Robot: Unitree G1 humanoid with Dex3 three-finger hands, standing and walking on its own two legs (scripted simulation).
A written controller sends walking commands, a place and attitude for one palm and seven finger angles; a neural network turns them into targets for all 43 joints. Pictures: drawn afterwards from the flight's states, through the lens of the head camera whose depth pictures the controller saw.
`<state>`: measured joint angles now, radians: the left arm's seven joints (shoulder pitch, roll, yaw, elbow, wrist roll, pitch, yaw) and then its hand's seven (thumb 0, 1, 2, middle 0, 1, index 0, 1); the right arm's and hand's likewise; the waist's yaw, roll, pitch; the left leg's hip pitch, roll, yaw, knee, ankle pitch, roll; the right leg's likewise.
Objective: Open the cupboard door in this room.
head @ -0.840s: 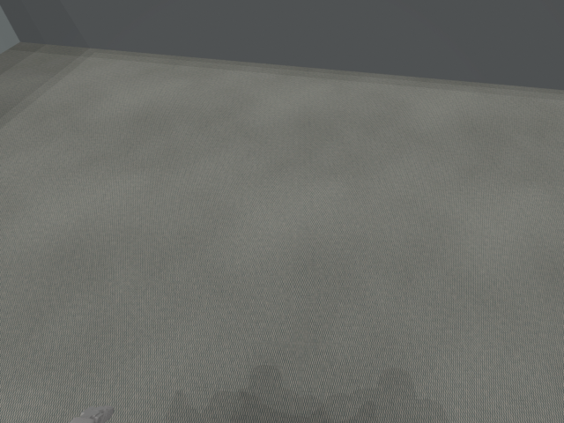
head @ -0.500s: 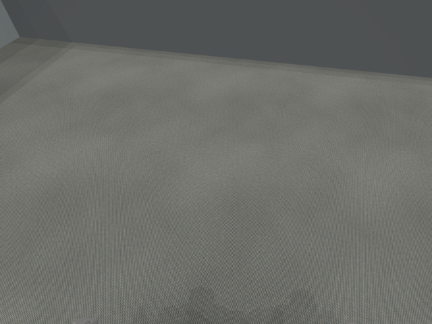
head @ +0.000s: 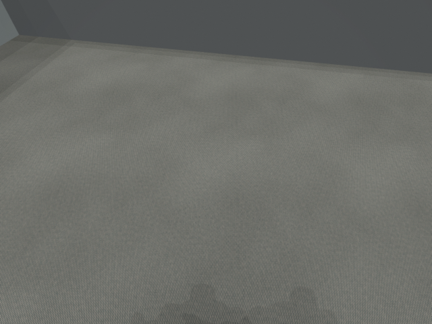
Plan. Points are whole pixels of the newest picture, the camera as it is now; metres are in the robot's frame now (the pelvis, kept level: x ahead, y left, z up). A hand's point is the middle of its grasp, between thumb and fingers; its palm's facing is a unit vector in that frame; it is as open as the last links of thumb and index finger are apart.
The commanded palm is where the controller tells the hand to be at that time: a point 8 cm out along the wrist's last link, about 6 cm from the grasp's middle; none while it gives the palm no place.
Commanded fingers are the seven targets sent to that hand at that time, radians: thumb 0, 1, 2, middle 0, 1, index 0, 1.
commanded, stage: stand and wait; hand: left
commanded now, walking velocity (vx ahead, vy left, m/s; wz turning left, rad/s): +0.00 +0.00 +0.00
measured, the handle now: out of the picture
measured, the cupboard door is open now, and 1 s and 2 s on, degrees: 0 0 0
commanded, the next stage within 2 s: turn or walk to find it in 0.06 s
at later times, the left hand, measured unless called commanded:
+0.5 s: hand out of the picture +0.03 +0.22 -0.19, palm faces +0.09 -0.97 -0.25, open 7.4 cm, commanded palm none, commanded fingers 0.00 0.90 0.90 -0.20 -0.30 -0.20 -0.30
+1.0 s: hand out of the picture -0.09 +0.19 -0.18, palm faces +0.36 -0.90 -0.25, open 7.4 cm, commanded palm none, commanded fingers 0.00 0.90 0.90 -0.20 -0.30 -0.20 -0.30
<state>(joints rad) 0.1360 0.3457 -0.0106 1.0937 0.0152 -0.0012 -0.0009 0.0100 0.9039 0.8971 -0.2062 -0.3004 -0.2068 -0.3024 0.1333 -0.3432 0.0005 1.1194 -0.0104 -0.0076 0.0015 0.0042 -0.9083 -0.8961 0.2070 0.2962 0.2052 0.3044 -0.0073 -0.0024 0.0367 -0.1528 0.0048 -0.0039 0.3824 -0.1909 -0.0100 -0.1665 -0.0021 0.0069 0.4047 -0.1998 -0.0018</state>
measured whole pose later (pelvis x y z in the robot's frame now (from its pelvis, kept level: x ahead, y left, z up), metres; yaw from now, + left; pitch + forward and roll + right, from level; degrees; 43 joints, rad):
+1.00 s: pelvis -0.06 -0.01 -0.01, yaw +22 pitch -1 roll +1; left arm 0.27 0.21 0.02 0.93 0.04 0.01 0.03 0.01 0.90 0.90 -0.21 -0.30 -0.21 -0.30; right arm 0.18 -0.26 -0.08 0.98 -0.01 0.08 0.01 0.00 -0.91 -0.90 0.20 0.30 0.20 0.30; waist 0.00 -0.03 0.07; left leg -0.38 0.02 0.03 0.88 -0.44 -0.05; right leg -0.22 -0.12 -0.15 0.55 -0.31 0.02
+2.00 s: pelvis -0.13 +0.00 -0.02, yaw +46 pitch +0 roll +0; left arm 0.25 0.26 0.06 0.97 0.03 0.07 0.03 0.01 0.91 0.90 -0.21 -0.30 -0.21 -0.30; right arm 0.17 -0.20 -0.05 0.96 -0.02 0.03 0.01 0.00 -0.91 -0.90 0.20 0.30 0.20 0.30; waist 0.01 -0.07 0.08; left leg -0.28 0.01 0.06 0.61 -0.32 0.03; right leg -0.40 -0.13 -0.11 0.92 -0.50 0.06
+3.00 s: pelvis -0.18 -0.04 +0.00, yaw +70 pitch +0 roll -1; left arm 0.22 0.26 0.07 0.97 0.02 0.06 0.02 0.01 0.91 0.90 -0.20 -0.30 -0.20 -0.30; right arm 0.17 -0.18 -0.04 0.95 -0.02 0.02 -0.01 0.00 -0.91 -0.90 0.21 0.30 0.20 0.30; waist 0.00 -0.04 0.07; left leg -0.24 -0.02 0.03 0.47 -0.22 0.05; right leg -0.45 -0.10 -0.04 1.04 -0.41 0.08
